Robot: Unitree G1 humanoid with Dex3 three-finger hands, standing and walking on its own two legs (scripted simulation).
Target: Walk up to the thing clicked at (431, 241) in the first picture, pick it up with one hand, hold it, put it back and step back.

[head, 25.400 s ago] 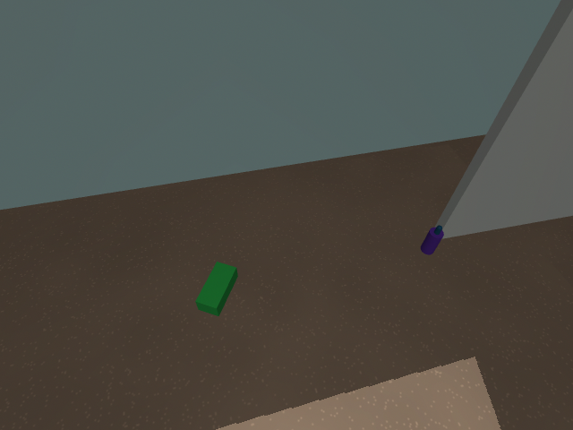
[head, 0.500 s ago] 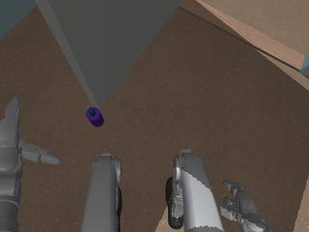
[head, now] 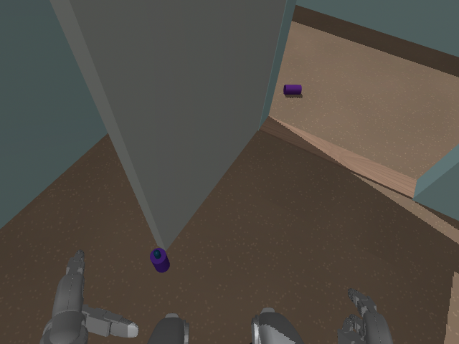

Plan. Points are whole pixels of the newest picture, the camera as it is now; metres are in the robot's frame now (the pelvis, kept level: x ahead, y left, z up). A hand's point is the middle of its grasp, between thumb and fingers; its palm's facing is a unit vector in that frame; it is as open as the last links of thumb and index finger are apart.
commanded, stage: home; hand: left
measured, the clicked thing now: (159, 259) +0.44 +0.21 -0.60
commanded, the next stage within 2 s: stand in 1.86 s
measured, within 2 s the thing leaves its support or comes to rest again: neither
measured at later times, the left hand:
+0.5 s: hand (97, 318) +0.18 +0.19 -0.02, palm faces +0.13 -0.95 -0.30, open 17.6 cm
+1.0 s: hand (103, 313) +0.19 +0.18 -0.01, palm faces +0.11 -0.95 -0.29, open 17.7 cm
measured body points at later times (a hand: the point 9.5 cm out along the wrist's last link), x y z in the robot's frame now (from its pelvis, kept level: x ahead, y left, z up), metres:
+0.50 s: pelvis +0.02 +0.01 +0.04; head +0.04 +0.01 +0.49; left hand +0.17 +0.24 +0.00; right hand +0.19 -0.23 -0.02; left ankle +0.01 +0.13 -0.64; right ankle +0.03 -0.13 -0.64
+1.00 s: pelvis +0.02 +0.00 +0.05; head +0.04 +0.00 +0.50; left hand +0.18 +0.23 +0.01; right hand +0.18 -0.24 -0.03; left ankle +0.01 +0.13 -0.64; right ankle +0.03 -0.13 -0.64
